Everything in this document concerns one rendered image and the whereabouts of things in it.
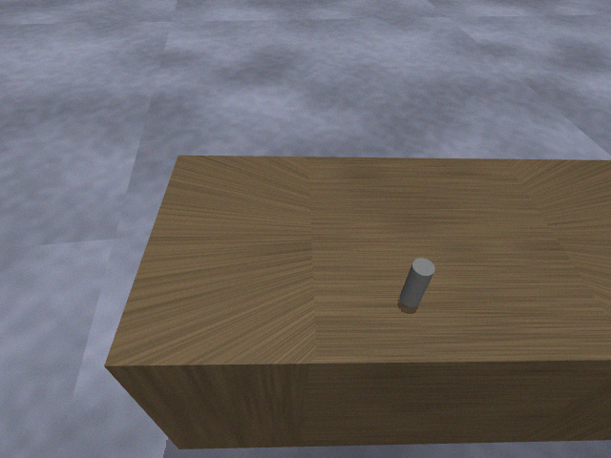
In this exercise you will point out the can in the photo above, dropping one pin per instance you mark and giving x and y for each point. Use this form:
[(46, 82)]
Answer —
[(417, 282)]

